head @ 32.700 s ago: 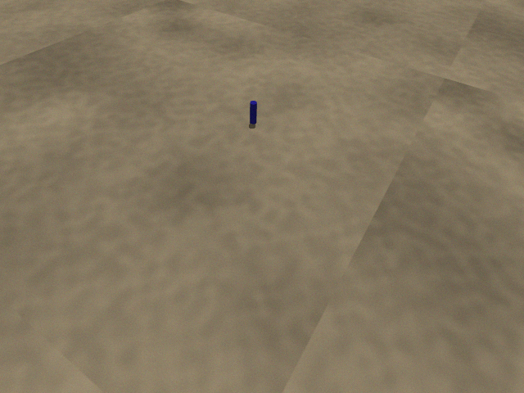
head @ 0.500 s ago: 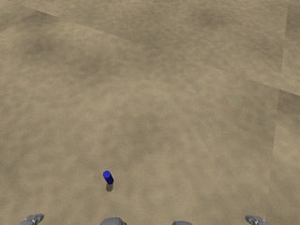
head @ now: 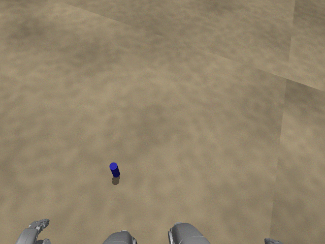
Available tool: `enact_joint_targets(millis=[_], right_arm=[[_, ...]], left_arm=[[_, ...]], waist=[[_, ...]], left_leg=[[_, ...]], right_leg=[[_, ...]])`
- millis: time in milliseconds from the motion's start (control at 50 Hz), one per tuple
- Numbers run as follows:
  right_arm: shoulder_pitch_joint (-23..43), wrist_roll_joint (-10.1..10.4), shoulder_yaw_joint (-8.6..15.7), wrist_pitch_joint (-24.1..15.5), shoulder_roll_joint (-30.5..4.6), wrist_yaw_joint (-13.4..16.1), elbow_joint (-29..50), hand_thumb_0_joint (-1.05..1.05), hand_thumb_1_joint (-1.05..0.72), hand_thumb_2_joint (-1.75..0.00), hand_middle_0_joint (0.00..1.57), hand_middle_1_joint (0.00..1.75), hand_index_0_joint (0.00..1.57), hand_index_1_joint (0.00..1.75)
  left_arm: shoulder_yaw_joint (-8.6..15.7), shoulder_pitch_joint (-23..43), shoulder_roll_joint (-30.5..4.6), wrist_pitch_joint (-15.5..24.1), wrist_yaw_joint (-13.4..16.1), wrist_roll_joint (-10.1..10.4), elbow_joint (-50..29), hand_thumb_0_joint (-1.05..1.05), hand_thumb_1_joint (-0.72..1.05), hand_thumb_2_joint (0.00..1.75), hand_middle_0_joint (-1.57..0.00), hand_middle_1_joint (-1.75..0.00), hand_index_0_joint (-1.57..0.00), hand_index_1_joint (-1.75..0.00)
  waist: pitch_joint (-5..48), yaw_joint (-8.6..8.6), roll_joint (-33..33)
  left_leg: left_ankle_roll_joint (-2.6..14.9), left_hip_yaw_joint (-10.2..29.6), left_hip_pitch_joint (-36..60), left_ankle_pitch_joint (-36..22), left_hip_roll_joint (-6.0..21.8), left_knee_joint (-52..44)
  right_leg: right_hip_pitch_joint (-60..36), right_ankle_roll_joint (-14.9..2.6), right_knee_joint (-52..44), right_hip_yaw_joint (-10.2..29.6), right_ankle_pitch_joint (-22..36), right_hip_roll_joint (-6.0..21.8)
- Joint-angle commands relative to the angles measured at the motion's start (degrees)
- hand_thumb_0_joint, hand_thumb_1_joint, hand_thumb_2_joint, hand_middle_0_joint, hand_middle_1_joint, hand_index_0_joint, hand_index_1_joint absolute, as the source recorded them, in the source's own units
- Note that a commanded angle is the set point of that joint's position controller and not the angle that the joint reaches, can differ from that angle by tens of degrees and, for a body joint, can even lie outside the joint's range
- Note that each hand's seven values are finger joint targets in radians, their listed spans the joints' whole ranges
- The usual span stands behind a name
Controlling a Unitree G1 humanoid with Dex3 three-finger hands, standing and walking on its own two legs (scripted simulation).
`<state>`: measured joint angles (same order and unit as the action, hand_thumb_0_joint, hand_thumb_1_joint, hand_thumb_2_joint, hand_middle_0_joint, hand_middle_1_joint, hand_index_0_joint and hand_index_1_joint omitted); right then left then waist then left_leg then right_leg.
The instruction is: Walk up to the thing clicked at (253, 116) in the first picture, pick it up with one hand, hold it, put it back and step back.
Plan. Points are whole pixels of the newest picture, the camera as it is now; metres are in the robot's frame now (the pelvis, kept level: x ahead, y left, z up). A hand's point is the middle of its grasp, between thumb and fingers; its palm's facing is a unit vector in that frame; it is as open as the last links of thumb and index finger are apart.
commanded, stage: step back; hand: left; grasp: from the side
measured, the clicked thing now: (114, 170) +0.50 +0.21 -0.69
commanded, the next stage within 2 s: none
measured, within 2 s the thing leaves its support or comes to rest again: neither
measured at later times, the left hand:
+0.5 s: hand out of the picture +0.00 +0.27 -0.15, palm faces +0.02 -0.92 -0.38, open 7.4 cm
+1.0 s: hand out of the picture -0.22 +0.23 -0.14, palm faces -0.04 -0.91 -0.41, open 7.4 cm
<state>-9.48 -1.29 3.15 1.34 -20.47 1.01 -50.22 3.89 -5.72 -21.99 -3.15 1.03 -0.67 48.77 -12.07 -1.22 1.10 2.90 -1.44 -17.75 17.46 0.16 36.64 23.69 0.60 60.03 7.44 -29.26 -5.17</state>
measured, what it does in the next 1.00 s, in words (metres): walks backwards: right foot, then left foot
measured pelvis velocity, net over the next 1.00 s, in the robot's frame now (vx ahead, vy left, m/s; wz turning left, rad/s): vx -0.29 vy -0.04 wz -0.05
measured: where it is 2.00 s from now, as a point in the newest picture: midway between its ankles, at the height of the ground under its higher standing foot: outside the picture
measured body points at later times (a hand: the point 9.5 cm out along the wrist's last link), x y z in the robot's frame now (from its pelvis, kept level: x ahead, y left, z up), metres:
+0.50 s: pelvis -0.13 +0.01 -0.01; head -0.07 +0.02 +0.43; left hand +0.00 +0.32 -0.12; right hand -0.03 -0.31 -0.12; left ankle -0.12 +0.11 -0.73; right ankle -0.06 -0.13 -0.71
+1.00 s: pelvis -0.29 -0.04 +0.00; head -0.25 -0.06 +0.45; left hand -0.22 +0.27 -0.11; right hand -0.19 -0.36 -0.12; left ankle -0.24 +0.10 -0.66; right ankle -0.29 -0.16 -0.73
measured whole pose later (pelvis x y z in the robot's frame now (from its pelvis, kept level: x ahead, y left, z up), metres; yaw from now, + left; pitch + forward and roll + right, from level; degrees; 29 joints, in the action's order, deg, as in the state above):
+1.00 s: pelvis -0.29 -0.04 +0.00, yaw -3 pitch -2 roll +2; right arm -9.4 0.1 3.6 3.0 -24.0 1.3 -48.6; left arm 4.1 -13.5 -19.7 -3.4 -0.6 -2.4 48.9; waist -7.9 1.7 -1.5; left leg -0.4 7.7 -31.4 25.5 -6.3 64.2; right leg 15.5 -0.7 37.9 2.2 -20.1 1.0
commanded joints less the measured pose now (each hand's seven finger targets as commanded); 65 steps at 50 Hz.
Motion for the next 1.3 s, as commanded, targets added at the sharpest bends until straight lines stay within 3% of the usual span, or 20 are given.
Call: enact_joint_targets(millis=[0,80,120,140,240,400,440,460,520,680,760,820,860,880,940,1080,1140,1180,1200,1280], right_arm=[[-1.6,-0.09,3.89,-0.8,-15.78,1.03,5.27,0.0,-0.9,-0.9,0.2,0.3,0.2,0.3],[1.59,1.22,2.99,0.1,-14.14,0.49,6.27,0.0,-0.9,-0.9,0.2,0.3,0.2,0.3],[4.26,1.55,2.37,0.63,-11.29,1.3,6.99,0.0,-0.9,-0.9,0.2,0.3,0.2,0.3],[2.59,1.19,3.11,0.98,-13.23,1.38,5.85,0.0,-0.9,-0.9,0.2,0.3,0.2,0.3],[-2.96,1.72,2.09,0.07,-12.77,1.16,3.29,0.0,-0.9,-0.9,0.2,0.3,0.2,0.3],[-5.01,-0.41,3.18,-1.4,-12.47,0.31,3.34,0.0,-0.9,-0.9,0.2,0.3,0.2,0.3],[-2.14,-0.92,5.2,-1.19,-22.68,-0.43,5.41,0.0,-0.9,-0.9,0.2,0.3,0.2,0.3],[-1.71,-1.15,5.59,-1.49,-22.63,-0.27,5.28,0.0,-0.9,-0.9,0.2,0.3,0.2,0.3],[4.91,-1.0,3.6,-1.84,-16.25,0.62,6.17,0.0,-0.9,-0.9,0.2,0.3,0.2,0.3],[-1.09,-0.42,4.15,-1.54,-15.47,0.96,6.99,0.0,-0.9,-0.9,0.2,0.3,0.2,0.3],[1.48,-0.59,4.44,-0.42,-17.58,0.46,8.37,0.0,-0.9,-0.9,0.2,0.3,0.2,0.3],[2.86,0.2,3.53,0.73,-15.4,0.23,8.66,0.0,-0.9,-0.9,0.2,0.3,0.2,0.3],[6.53,0.62,3.43,0.49,-12.68,1.6,10.11,0.0,-0.9,-0.9,0.2,0.3,0.2,0.3],[5.63,0.73,3.96,0.73,-15.01,1.61,9.11,0.0,-0.9,-0.9,0.2,0.3,0.2,0.3],[-2.59,1.5,2.95,0.15,-12.98,1.33,5.11,0.0,-0.9,-0.9,0.2,0.3,0.2,0.3],[-1.46,0.25,1.89,-1.04,-10.88,0.96,5.94,0.0,-0.9,-0.9,0.2,0.3,0.2,0.3],[-6.58,-0.17,2.86,-1.31,-11.98,0.84,3.59,0.0,-0.9,-0.9,0.2,0.3,0.2,0.3],[-2.07,-0.18,4.89,-0.93,-22.46,0.25,5.36,0.0,-0.9,-0.9,0.2,0.3,0.2,0.3],[-2.86,-0.51,5.16,-1.22,-23.02,0.27,5.6,0.0,-0.9,-0.9,0.2,0.3,0.2,0.3],[2.95,-0.55,3.05,-1.17,-16.53,1.39,6.2,0.0,-0.9,-0.9,0.2,0.3,0.2,0.3]], left_arm=[[3.25,-1.89,-9.61,2.14,0.26,-0.31,-5.18,0.0,0.9,0.9,-0.2,-0.3,-0.2,-0.3],[3.87,-7.86,-10.61,3.07,0.31,-1.58,-2.66,0.0,0.9,0.9,-0.2,-0.3,-0.2,-0.3],[5.57,-4.24,-19.34,3.13,0.12,-1.06,-4.79,0.0,0.9,0.9,-0.2,-0.3,-0.2,-0.3],[5.44,-2.48,-17.92,3.54,0.14,-1.29,-6.58,0.0,0.9,0.9,-0.2,-0.3,-0.2,-0.3],[3.96,0.77,-11.98,2.68,0.8,-1.14,-8.58,0.0,0.9,0.9,-0.2,-0.3,-0.2,-0.3],[2.95,-1.85,-12.03,0.78,0.37,-0.36,-10.13,0.0,0.9,0.9,-0.2,-0.3,-0.2,-0.3],[3.36,0.38,-10.96,0.72,1.03,0.2,-10.86,0.0,0.9,0.9,-0.2,-0.3,-0.2,-0.3],[3.9,2.78,-11.86,0.62,1.64,-0.84,-10.26,0.0,0.9,0.9,-0.2,-0.3,-0.2,-0.3],[3.94,-4.6,-11.14,0.54,1.04,0.54,-6.64,0.0,0.9,0.9,-0.2,-0.3,-0.2,-0.3],[3.74,-5.2,-10.13,0.95,-0.04,-0.56,-6.74,0.0,0.9,0.9,-0.2,-0.3,-0.2,-0.3],[3.87,-10.9,-9.9,1.06,-0.89,-0.6,-3.84,0.0,0.9,0.9,-0.2,-0.3,-0.2,-0.3],[4.84,-16.28,-11.67,1.57,-1.05,-1.7,-1.23,0.0,0.9,0.9,-0.2,-0.3,-0.2,-0.3],[7.2,-8.93,-22.92,1.51,-0.81,-2.42,-5.53,0.0,0.9,0.9,-0.2,-0.3,-0.2,-0.3],[6.44,-4.56,-20.9,2.02,-0.5,-1.91,-7.18,0.0,0.9,0.9,-0.2,-0.3,-0.2,-0.3],[4.8,3.81,-13.69,2.23,0.11,-1.98,-8.38,0.0,0.9,0.9,-0.2,-0.3,-0.2,-0.3],[4.23,-5.6,-13.05,1.51,1.21,-1.45,-7.91,0.0,0.9,0.9,-0.2,-0.3,-0.2,-0.3],[3.07,-2.62,-12.66,0.49,0.73,-0.41,-9.26,0.0,0.9,0.9,-0.2,-0.3,-0.2,-0.3],[2.34,-1.65,-10.15,0.42,0.81,0.33,-10.49,0.0,0.9,0.9,-0.2,-0.3,-0.2,-0.3],[3.6,1.77,-11.79,0.37,1.39,-0.3,-9.89,0.0,0.9,0.9,-0.2,-0.3,-0.2,-0.3],[3.53,-4.09,-11.33,0.13,0.74,0.49,-5.99,0.0,0.9,0.9,-0.2,-0.3,-0.2,-0.3]], waist=[[16.19,-0.96,-9.45],[18.34,2.29,-5.09],[13.74,4.12,15.45],[11.49,2.98,11.19],[11.96,1.31,6.81],[15.87,0.98,6.63],[13.86,-1.46,-15.27],[11.67,-2.63,-12.1],[10.45,3.76,-6.27],[14.81,-0.75,-9.8],[16.96,1.02,-13.45],[16.69,3.66,-7.56],[9.51,6.38,16.48],[5.95,3.85,12.25],[6.61,-1.57,7.46],[14.84,4.63,10.35],[16.4,1.65,7.37],[15.91,1.58,-12.92],[15.01,-1.48,-12.83],[12.86,3.46,-6.68]], left_leg=[[10.1,13.83,14.7,-32.99,13.14,-4.91],[3.79,11.1,0.44,-18.71,9.91,2.1],[-1.94,5.58,-10.01,18.97,-5.13,24.07],[-2.8,10.83,-8.03,19.7,-4.35,31.75],[-4.16,8.72,-8.63,11.75,-6.91,29.7],[-1.51,4.84,6.72,-7.86,-0.13,-12.75],[12.24,31.96,2.89,-20.8,22.35,-18.17],[15.19,35.12,-2.79,-18.62,24.0,-19.35],[9.19,17.51,1.84,-22.34,14.49,-14.43],[12.41,15.12,13.99,-24.04,15.54,-10.78],[8.89,13.37,6.61,-14.75,14.19,-11.01],[2.7,10.9,-6.24,-3.23,8.44,-3.37],[-3.55,8.15,-14.04,17.68,-5.08,23.38],[-4.01,13.09,-10.77,15.21,-3.49,31.67],[-3.44,10.07,-8.95,7.57,-7.45,34.24],[-3.42,2.96,-8.94,11.14,-2.22,4.8],[-1.62,2.75,3.81,-7.94,-0.67,-13.15],[11.23,27.97,6.06,-25.88,20.2,-14.35],[16.26,34.1,0.44,-29.47,24.04,-15.61],[11.38,15.85,0.24,-30.49,15.47,-10.0]], right_leg=[[-0.41,-0.35,-14.47,-4.29,2.11,2.8],[-17.89,-3.78,-34.36,-0.89,23.27,6.43],[-10.53,-19.33,-38.57,24.83,38.51,27.54],[-6.22,-20.06,-38.47,25.03,39.28,28.0],[-10.92,-13.12,-32.03,4.79,41.79,15.71],[-10.16,-7.21,-22.25,4.36,31.66,13.75],[2.6,-1.38,-2.48,-2.6,-7.97,-0.59],[1.2,-1.62,7.3,4.44,-9.58,-0.93],[5.48,-1.99,15.51,5.81,0.33,-1.48],[3.47,1.84,-1.76,-0.07,-1.23,1.83],[-8.04,-0.25,-19.28,-6.11,2.88,3.54],[-18.67,-3.56,-35.98,-1.88,10.13,6.62],[-0.62,-17.72,-44.98,26.95,9.21,30.02],[7.0,-18.26,-45.87,24.99,9.61,30.18],[1.69,-10.77,-36.6,3.12,24.76,17.15],[-23.29,-11.65,-26.47,4.26,45.52,19.93],[-14.81,-7.83,-21.02,2.26,38.29,17.43],[0.81,-1.61,-6.98,-8.79,0.43,2.47],[-0.54,-1.05,4.55,-1.8,-8.78,2.48],[1.33,-1.7,12.92,1.52,-1.41,0.7]])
